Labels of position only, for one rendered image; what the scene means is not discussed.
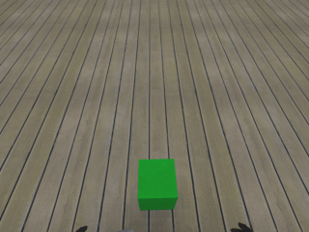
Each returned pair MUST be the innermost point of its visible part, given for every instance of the carton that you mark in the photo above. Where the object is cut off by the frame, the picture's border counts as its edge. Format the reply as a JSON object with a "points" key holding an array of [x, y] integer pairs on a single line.
{"points": [[157, 184]]}

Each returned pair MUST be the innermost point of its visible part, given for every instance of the robot right hand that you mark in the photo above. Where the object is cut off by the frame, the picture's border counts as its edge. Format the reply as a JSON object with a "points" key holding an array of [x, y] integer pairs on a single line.
{"points": [[243, 228]]}

